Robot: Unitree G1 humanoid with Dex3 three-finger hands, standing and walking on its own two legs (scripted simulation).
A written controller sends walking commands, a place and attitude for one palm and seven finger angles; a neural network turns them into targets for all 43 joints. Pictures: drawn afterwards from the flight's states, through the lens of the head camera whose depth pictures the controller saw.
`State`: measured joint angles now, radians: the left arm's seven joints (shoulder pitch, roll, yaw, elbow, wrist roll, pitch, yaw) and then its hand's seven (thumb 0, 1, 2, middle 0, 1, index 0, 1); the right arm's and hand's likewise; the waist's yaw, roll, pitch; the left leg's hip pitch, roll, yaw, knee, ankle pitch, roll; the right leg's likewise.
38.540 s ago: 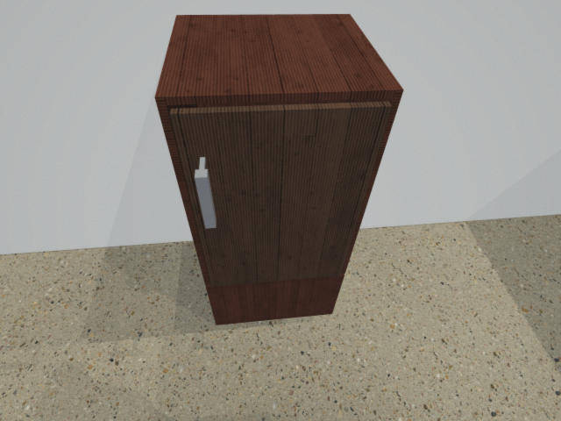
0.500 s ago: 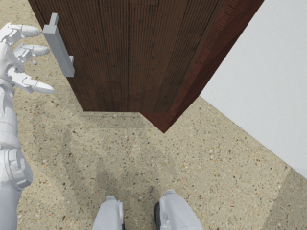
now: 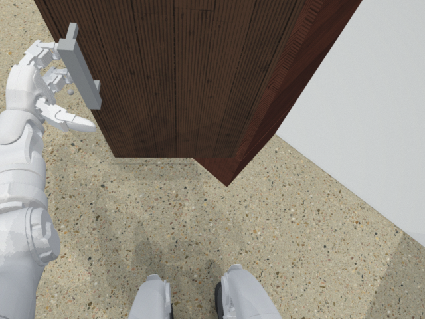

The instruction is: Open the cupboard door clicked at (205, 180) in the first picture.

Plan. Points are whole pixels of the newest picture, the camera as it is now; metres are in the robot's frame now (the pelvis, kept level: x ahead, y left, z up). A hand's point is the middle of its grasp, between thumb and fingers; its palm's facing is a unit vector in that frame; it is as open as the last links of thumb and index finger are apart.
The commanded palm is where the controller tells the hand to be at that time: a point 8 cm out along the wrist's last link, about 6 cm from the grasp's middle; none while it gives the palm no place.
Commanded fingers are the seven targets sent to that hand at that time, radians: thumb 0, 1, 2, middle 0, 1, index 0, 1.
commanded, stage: slide the fingers in behind the handle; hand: left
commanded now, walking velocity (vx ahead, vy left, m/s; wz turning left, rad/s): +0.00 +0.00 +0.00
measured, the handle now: (84, 69) +0.55 +0.20 +0.07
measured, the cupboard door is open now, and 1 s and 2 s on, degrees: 44 44 44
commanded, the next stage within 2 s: close the thumb around the handle in 1.00 s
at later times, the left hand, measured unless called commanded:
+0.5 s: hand (96, 92) +0.50 +0.18 +0.06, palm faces -0.03 -1.00 -0.01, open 13.9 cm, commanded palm +0.48 +0.22 +0.07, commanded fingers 0.00 -0.50 0.30 -0.30 -1.20 -0.30 -1.20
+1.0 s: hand (96, 92) +0.50 +0.17 +0.06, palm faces -0.02 -1.00 -0.01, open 14.1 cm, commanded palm +0.48 +0.21 +0.07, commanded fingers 0.00 -0.50 0.30 -0.30 -1.20 -0.30 -1.20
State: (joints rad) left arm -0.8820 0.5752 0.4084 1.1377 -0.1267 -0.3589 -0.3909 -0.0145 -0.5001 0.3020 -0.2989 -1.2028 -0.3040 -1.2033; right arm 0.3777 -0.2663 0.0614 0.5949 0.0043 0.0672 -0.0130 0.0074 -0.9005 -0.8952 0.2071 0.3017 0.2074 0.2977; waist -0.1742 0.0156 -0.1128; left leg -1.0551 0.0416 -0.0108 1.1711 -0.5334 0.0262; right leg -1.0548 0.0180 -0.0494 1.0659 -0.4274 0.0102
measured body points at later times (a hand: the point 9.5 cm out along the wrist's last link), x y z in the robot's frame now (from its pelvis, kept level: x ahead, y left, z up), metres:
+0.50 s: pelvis +0.01 -0.01 +0.00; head +0.14 +0.02 +0.43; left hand +0.50 +0.23 +0.07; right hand +0.03 -0.27 -0.11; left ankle +0.00 +0.10 -0.65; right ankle +0.04 -0.13 -0.65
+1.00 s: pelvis +0.00 -0.01 +0.00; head +0.14 +0.01 +0.43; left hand +0.50 +0.23 +0.07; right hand +0.03 -0.28 -0.11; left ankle +0.00 +0.10 -0.65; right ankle +0.04 -0.13 -0.65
